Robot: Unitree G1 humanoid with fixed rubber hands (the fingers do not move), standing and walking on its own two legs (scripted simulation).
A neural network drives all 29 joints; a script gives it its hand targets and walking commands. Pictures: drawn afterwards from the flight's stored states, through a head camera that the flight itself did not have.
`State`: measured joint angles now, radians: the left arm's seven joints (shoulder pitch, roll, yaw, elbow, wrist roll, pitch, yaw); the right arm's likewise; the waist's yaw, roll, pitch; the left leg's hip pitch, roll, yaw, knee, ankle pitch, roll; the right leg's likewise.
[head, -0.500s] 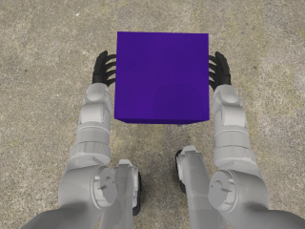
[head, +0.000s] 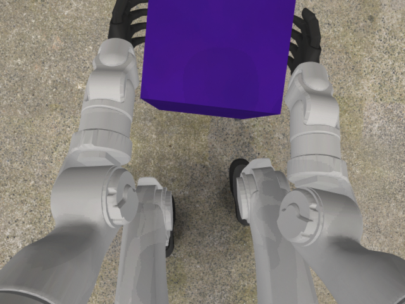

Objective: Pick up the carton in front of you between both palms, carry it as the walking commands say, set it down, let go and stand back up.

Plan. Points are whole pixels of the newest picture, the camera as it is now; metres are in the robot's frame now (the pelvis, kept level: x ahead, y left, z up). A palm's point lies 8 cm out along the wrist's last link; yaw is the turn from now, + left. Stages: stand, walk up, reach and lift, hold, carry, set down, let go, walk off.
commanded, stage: set down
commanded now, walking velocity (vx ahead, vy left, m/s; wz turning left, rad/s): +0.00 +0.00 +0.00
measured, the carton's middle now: (210, 59) +0.51 -0.07 -0.20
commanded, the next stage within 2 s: none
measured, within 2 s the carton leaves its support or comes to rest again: rests again in 1.48 s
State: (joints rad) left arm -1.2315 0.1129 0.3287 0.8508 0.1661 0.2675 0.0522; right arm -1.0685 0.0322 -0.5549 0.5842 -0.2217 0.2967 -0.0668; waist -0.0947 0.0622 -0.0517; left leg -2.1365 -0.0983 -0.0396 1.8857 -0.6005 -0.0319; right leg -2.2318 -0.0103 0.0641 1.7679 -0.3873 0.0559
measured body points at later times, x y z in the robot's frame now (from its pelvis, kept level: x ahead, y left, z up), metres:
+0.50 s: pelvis +0.00 +0.01 -0.07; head +0.37 +0.00 +0.20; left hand +0.57 +0.05 -0.25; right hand +0.51 -0.24 -0.22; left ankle +0.08 +0.12 -0.43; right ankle +0.14 -0.14 -0.43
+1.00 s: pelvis +0.00 +0.01 -0.08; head +0.37 +0.01 +0.18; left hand +0.56 +0.06 -0.27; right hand +0.51 -0.24 -0.24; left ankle +0.08 +0.12 -0.43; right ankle +0.14 -0.14 -0.43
